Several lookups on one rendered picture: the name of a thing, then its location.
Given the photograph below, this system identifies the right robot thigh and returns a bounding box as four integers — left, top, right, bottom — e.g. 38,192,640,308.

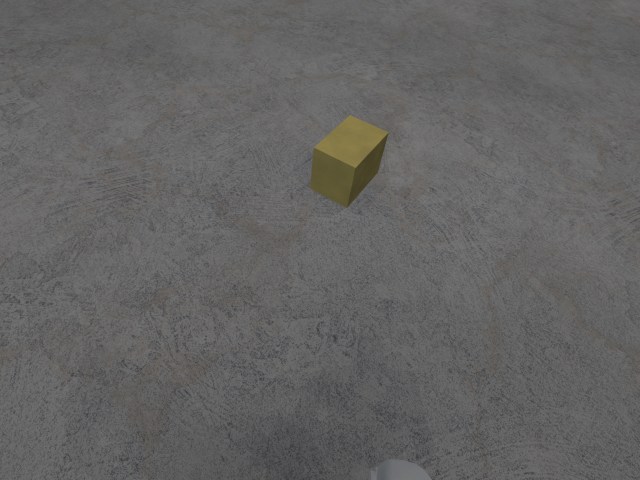
368,459,432,480

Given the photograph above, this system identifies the carton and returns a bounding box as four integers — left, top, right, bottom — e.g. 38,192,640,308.
310,115,389,208

